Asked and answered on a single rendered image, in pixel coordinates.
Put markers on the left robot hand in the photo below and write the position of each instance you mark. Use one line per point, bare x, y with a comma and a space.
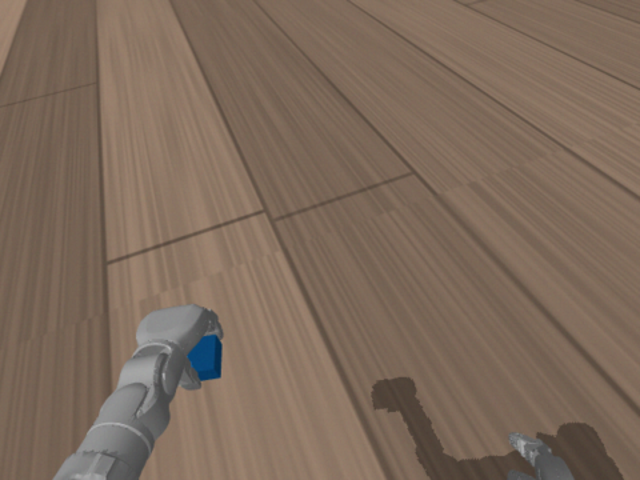
184, 326

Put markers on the small box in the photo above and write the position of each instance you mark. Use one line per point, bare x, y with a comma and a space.
206, 357

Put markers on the right robot hand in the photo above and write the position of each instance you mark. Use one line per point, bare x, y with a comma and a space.
538, 455

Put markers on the left robot arm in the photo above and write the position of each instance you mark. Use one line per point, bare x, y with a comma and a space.
121, 439

